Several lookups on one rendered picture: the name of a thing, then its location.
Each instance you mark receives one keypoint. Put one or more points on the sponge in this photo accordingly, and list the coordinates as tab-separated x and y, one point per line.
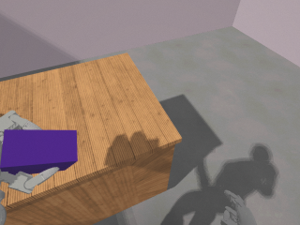
37	150

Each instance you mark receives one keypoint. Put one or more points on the left robot hand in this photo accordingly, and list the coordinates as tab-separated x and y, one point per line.
22	181

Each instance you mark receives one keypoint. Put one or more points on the table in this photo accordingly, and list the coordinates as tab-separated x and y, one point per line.
125	141

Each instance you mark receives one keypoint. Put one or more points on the right robot hand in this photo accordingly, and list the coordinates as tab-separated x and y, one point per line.
242	216

